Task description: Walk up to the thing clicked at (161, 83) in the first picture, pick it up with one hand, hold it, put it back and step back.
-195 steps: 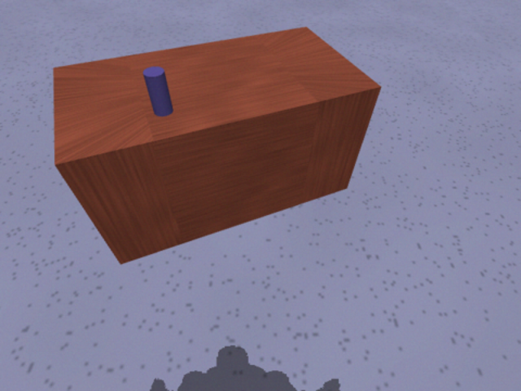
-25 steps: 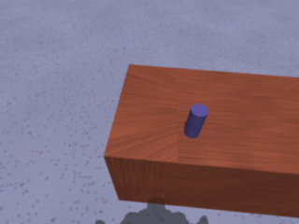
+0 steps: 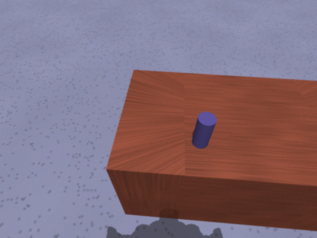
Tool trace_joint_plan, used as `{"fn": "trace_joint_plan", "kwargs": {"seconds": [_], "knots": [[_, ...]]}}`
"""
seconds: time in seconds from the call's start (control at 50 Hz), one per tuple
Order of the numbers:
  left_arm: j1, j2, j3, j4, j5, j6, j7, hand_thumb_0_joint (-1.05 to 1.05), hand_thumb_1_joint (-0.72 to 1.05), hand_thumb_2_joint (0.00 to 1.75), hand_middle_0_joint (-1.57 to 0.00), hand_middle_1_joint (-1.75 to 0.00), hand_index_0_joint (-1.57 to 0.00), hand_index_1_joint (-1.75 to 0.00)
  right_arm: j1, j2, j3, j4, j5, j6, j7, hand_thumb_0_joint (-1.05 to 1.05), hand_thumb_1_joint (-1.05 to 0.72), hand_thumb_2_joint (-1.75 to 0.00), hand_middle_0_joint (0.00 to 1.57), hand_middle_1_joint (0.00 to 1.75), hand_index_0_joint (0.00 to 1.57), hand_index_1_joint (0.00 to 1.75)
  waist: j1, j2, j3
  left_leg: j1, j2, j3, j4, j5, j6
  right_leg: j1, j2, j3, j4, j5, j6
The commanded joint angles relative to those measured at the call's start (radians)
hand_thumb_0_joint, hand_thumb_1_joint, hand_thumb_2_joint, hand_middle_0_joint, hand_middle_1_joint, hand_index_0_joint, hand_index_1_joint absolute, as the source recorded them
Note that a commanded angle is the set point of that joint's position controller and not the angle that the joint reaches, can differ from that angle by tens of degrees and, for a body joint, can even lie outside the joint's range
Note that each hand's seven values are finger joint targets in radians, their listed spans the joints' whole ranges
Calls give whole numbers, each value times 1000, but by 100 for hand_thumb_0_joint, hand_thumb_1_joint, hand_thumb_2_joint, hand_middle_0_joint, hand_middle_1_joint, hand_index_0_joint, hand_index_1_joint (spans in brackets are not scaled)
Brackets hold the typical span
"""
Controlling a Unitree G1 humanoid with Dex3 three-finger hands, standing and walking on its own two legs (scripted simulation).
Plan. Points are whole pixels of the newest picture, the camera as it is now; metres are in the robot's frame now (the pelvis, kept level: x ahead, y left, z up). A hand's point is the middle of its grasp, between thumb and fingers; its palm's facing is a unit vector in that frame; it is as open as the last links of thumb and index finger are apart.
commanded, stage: walk up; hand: right
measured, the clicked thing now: (203, 131) +0.50 -0.16 -0.11
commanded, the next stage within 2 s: stand in 0.64 s
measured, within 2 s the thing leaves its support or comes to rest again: neither
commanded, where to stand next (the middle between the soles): +0.05 +0.02 m, yaw -3 degrees
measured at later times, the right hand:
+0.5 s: hand out of the picture +0.05 -0.25 -0.16, palm faces -0.01 +0.94 -0.35, open 7.4 cm
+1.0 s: hand out of the picture +0.07 -0.25 -0.16, palm faces -0.02 +0.94 -0.33, open 7.4 cm
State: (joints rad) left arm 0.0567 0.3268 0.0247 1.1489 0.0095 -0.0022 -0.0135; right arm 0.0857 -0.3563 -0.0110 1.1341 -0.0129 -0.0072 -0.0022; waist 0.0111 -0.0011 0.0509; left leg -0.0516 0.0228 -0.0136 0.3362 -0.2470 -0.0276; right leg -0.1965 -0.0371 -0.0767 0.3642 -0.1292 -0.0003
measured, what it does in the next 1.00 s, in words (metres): stands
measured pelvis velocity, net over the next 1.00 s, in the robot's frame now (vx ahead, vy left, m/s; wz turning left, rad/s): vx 0.00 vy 0.00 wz -0.01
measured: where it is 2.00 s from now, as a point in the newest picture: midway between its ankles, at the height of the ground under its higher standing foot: outside the picture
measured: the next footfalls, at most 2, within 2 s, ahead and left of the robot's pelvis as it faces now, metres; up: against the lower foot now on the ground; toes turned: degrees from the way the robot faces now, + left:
none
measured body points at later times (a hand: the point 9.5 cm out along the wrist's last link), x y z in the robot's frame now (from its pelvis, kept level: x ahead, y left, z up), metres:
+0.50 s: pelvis +0.00 +0.00 +0.00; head +0.00 +0.00 +0.45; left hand +0.08 +0.30 -0.13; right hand +0.06 -0.30 -0.14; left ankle -0.04 +0.14 -0.75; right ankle +0.04 -0.12 -0.75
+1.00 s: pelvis +0.00 +0.00 +0.00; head +0.00 -0.01 +0.45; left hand +0.08 +0.30 -0.13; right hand +0.07 -0.30 -0.14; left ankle -0.04 +0.14 -0.75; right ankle +0.04 -0.12 -0.75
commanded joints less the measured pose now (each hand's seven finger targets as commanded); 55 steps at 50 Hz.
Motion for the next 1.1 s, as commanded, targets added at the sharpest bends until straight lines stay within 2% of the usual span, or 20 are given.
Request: {"fn": "trace_joint_plan", "kwargs": {"seconds": [0.0, 0.08, 0.12, 0.26, 0.4, 0.54, 0.6, 0.64, 0.72, 0.9, 1.08], "knots": [[-38, 224, 45, -64, 3, -22, 13, 0, 90, 90, -20, -30, -20, -30, -39, -203, -38, -61, 0, -25, -12, 0, -90, -90, 20, 30, 20, 30, -1, 3, -105, -79, 100, -44, -59, 161, 41, 134, -112, 119, -54, 97, -19], [-57, 223, 47, -71, 2, -20, 12, 0, 90, 90, -20, -30, -20, -30, -18, -203, -36, -56, -2, -26, -13, 0, -90, -90, 20, 30, 20, 30, -5, -2, -82, -110, 95, -45, -71, 135, 40, 134, -109, 124, -56, 80, -17], [-49, 223, 48, -69, 1, -19, 10, 0, 90, 90, -20, -30, -20, -30, -20, -200, -34, -56, -1, -27, -12, 0, -90, -90, 20, 30, 20, 30, 1, -6, -72, -107, 91, -47, -74, 121, 41, 124, -105, 128, -59, 52, -15], [-54, 222, 50, -73, 3, -17, 7, 0, 90, 90, -20, -30, -20, -30, 5, -204, -34, -55, -3, -30, -12, 0, -90, -90, 20, 30, 20, 30, -2, -11, -76, -111, 92, -47, -80, 91, 45, 122, -105, 136, -57, 33, -16], [-38, 220, 50, -74, 3, -15, 6, 0, 90, 90, -20, -30, -20, -30, 15, -205, -38, -57, -5, -28, -12, 0, -90, -90, 20, 30, 20, 30, -1, -18, -63, -99, 92, -45, -75, 68, 48, 87, -99, 146, -73, -32, -21], [-39, 218, 51, -75, 3, -16, 6, 0, 90, 90, -20, -30, -20, -30, 26, -204, -39, -57, -5, -30, -12, 0, -90, -90, 20, 30, 20, 30, -5, -6, -58, -111, 94, -50, -86, 63, 47, 98, -101, 146, -63, -10, -21], [-21, 214, 48, -74, 0, -16, 6, 0, 90, 90, -20, -30, -20, -30, 17, -204, -37, -62, -5, -33, -12, 0, -90, -90, 20, 30, 20, 30, 5, 11, -61, -103, 98, -53, -87, 94, 46, 96, -94, 139, -49, 24, -17], [-26, 224, 36, -74, -5, -24, 11, 0, 90, 90, -20, -30, -20, -30, 8, -199, -36, -66, -1, -27, -11, 0, -90, -90, 20, 30, 20, 30, -6, 15, -70, -93, 117, -62, -91, 181, 35, 122, -106, 136, -33, 123, -26], [-10, 221, 26, -71, -4, -28, 13, 0, 90, 90, -20, -30, -20, -30, 4, -206, -36, -61, 2, -24, -10, 0, -90, -90, 20, 30, 20, 30, -8, 16, -85, -67, 115, -54, -84, 202, 33, 129, -108, 127, -32, 178, -24], [-13, 240, 20, -65, -3, -26, 15, 0, 90, 90, -20, -30, -20, -30, 2, -199, -29, -60, 0, -16, -5, 0, -90, -90, 20, 30, 20, 30, -6, -4, -50, -94, 109, -55, -106, 92, 34, 108, -108, 134, -60, 31, -20], [-11, 242, 15, -69, -5, -31, 15, 0, 90, 90, -20, -30, -20, -30, 17, -203, -28, -57, 1, -16, -2, 0, -90, -90, 20, 30, 20, 30, -8, -1, -66, -79, 108, -52, -94, 102, 36, 109, -112, 140, -62, 75, -22]]}}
